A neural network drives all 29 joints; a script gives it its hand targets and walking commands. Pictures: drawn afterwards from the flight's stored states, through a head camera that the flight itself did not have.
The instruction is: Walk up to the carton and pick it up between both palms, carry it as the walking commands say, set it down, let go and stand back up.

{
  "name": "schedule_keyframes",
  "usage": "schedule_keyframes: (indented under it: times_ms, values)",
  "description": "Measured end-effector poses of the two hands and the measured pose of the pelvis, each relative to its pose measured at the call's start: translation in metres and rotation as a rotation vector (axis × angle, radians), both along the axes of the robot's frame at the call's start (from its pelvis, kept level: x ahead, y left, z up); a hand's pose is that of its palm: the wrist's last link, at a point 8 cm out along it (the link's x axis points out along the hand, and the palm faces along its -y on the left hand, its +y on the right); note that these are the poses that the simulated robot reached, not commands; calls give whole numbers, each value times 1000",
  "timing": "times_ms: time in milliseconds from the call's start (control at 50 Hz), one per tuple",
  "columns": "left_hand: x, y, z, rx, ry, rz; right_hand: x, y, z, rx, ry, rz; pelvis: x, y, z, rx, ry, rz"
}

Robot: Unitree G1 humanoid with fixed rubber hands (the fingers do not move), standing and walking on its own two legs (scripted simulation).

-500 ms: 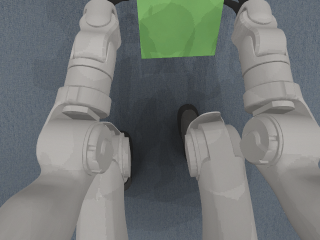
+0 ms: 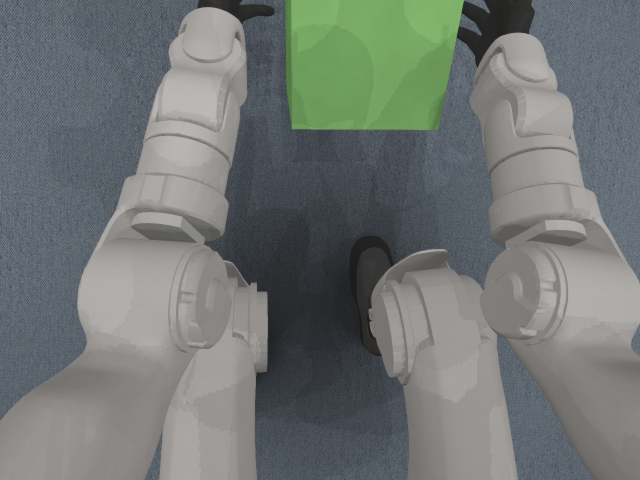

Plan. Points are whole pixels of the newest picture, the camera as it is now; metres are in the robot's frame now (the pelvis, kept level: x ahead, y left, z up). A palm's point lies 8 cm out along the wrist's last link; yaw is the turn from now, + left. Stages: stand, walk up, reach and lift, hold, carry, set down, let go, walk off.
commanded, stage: set down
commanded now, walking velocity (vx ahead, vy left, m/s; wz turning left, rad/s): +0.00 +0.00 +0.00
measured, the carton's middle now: (354, 42) +0.56 -0.10 -0.26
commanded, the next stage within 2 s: none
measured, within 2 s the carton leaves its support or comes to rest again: rests again in 1.72 s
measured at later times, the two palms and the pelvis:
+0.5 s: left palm (224, 10) +0.56 +0.04 -0.15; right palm (500, 34) +0.52 -0.21 -0.15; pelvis +0.01 +0.00 +0.00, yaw +0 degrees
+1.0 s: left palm (223, 6) +0.56 +0.05 -0.16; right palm (498, 27) +0.53 -0.22 -0.15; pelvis +0.01 +0.00 +0.00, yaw +0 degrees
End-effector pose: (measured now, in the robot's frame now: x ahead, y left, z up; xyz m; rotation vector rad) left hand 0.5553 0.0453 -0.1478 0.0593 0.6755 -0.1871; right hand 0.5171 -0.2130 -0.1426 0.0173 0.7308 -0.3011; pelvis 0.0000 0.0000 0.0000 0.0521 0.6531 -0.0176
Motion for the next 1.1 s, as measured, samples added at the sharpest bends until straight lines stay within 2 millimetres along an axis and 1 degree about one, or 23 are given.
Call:
schedule_keyframes:
  times_ms: [320,1100]
  values:
    - [3,-1,-2,3,-18,3,4,-2,-3,14,-9,10,5,-3,0,4,14,0]
    - [10,1,-11,-25,-43,-1,13,-2,-7,2,-24,24,13,-1,-1,-5,39,0]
